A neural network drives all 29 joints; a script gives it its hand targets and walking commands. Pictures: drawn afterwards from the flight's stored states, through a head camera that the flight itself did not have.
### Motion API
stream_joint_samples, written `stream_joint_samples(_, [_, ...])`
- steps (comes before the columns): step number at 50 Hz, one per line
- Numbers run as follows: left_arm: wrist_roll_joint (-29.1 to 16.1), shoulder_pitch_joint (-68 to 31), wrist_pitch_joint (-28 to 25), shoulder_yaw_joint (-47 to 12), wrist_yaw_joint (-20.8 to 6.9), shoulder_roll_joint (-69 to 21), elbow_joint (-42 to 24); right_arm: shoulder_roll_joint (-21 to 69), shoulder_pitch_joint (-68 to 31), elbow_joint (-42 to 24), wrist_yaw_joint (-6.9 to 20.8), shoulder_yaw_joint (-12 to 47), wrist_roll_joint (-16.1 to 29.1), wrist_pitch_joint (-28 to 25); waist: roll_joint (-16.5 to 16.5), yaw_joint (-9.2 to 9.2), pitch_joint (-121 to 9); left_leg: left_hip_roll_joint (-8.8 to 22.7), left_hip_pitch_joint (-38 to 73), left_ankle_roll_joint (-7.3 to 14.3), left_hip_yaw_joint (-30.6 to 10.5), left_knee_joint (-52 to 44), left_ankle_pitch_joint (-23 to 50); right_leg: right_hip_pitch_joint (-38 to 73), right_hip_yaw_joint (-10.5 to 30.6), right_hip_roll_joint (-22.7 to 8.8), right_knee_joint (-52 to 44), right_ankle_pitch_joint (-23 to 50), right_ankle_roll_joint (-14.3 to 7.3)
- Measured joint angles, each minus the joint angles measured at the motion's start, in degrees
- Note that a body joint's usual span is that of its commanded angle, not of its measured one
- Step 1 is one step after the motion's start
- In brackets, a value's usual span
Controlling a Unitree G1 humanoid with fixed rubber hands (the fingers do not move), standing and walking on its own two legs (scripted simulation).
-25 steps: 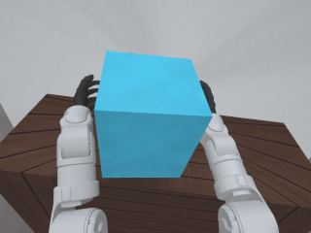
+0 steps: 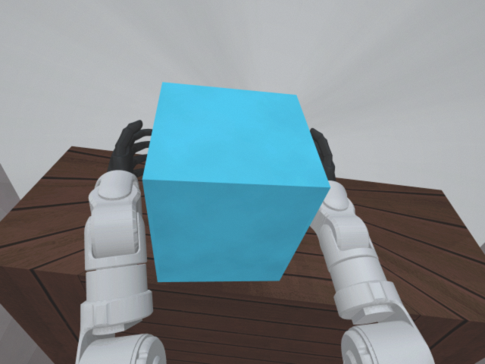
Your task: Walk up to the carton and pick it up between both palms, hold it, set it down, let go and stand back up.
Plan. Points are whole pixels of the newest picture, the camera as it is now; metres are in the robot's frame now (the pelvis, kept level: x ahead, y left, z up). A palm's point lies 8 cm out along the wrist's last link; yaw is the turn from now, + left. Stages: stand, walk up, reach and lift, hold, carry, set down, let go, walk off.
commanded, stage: hold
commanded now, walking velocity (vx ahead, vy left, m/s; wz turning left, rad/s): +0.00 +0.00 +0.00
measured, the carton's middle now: (225, 189) +0.37 +0.01 +0.15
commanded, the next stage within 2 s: set down in 0.64 s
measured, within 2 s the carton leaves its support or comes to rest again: neither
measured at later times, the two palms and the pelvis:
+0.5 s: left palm (126, 173) +0.36 +0.15 +0.19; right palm (320, 175) +0.37 -0.15 +0.19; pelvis +0.01 +0.00 +0.00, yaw +0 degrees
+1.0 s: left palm (129, 162) +0.37 +0.15 +0.20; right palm (321, 170) +0.38 -0.15 +0.19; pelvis +0.01 +0.00 +0.00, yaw +0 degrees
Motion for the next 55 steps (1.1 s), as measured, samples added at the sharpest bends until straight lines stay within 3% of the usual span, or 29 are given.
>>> stream_joint_samples(11, [0.23, -2.04, -0.83, 1.26, 0.1, -0.05, 3.82, 0.44, -1.74, 3.08, 0.85, -2.03, -2.14, -0.18, -0.35, 0.52, -0.72, -0.11, -0.31, 0.17, 0.19, -0.39, 0.23, -0.63, 0.18, -0.11, 0.17, 0.0, 0.06])
stream_joint_samples(27, [0.28, 1.11, -0.04, -0.23, 0.41, -0.34, 0.14, -0.74, -0.02, 1.04, 0.19, 1.07, 0.8, 0.1, -0.22, -0.48, -0.27, 0.04, 0.84, -0.02, -0.07, 0.38, -0.85, 1.27, -0.02, 0.08, -0.51, -0.38, 0.16])
stream_joint_samples(40, [-0.93, -0.07, -2.15, -0.85, 1.28, -0.27, 0.12, -0.87, -0.15, -1.54, 0.25, -0.22, -0.14, -0.73, 0.72, 0.28, -1.03, 0.22, -0.9, 0.02, 0.03, 0.75, -0.42, -0.51, 0.05, 0.21, -0.15, 0.11, 0.02])
stream_joint_samples(49, [1.62, -2.74, -9.88, 1.17, -0.25, -1.11, 7.1, 1.86, -0.74, 3.43, 2.84, -6.79, -8.1, -7.88, 0.07, 1.78, -1.31, -0.08, 0.17, -0.05, 0.28, -1.06, -0.1, -0.56, 0.32, -0.06, 0.31, -0.81, 0.1])
stream_joint_samples(55, [0.86, 1.26, -14.43, -0.48, 0.48, -1.49, 7.83, 2.52, 3.07, 4.99, 2.94, -6.86, -9.09, -13.79, -0.13, 2.46, -0.2, -0.05, 0.6, -0.5, -0.28, -1.14, -1.0, 0.33, -0.19, 0.05, -0.35, -1.59, -0.3])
